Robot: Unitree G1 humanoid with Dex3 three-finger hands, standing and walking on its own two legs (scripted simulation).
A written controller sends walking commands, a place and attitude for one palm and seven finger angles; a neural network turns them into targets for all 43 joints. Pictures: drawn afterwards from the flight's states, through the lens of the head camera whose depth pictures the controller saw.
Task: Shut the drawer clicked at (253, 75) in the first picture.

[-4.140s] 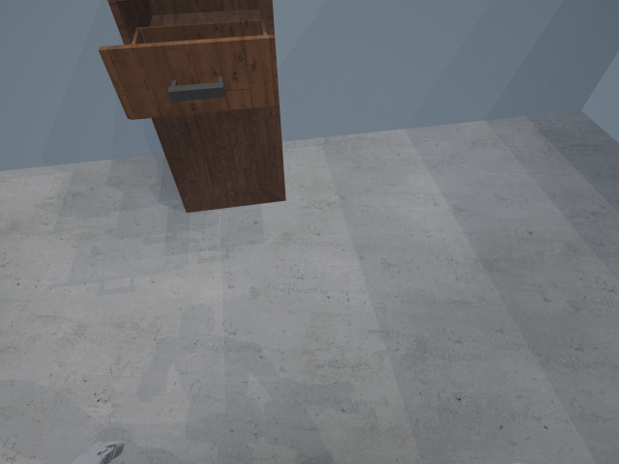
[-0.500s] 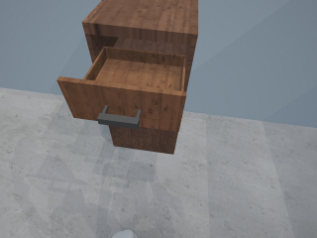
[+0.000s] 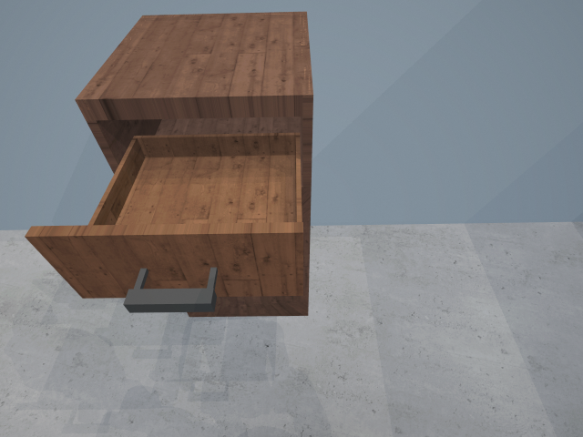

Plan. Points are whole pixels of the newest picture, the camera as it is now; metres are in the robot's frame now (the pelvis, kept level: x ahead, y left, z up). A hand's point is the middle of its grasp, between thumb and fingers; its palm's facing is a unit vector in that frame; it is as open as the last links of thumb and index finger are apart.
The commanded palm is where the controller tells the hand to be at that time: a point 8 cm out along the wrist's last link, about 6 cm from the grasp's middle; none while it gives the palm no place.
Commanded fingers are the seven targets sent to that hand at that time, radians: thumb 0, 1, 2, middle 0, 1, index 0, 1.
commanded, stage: come to a stop and stand still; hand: left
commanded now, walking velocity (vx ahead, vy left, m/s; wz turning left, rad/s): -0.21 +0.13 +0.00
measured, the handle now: (174, 287) +0.33 +0.20 +0.00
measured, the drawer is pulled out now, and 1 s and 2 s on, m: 0.29 0.29 0.29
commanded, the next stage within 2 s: look again from close up in 1.16 s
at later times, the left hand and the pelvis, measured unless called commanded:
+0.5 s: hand out of the picture -0.03 +0.22 -0.17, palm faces +0.10 -0.98 -0.19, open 7.3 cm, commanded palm none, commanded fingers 0.00 0.90 0.90 -0.20 -0.30 -0.20 -0.30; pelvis -0.03 +0.03 +0.01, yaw +2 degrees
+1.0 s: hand out of the picture -0.04 +0.16 -0.17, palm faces +0.03 -0.98 -0.20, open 7.3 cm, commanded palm none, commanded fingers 0.00 0.90 0.90 -0.20 -0.30 -0.20 -0.30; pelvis -0.03 -0.01 +0.01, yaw +1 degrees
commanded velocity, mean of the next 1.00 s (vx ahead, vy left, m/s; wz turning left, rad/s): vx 0.02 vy -0.01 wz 0.00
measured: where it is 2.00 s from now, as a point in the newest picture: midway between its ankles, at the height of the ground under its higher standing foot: outside the picture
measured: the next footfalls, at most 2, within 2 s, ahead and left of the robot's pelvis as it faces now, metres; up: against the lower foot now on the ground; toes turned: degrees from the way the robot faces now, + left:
left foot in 0.30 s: +0.02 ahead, +0.13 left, +0.00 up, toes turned +5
right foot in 0.68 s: +0.05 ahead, -0.10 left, +0.00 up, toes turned -3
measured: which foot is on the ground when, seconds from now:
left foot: down 0.00-0.02, up 0.04-0.28, down 0.30-1.00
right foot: down 0.00-0.34, up 0.36-0.66, down 0.68-1.00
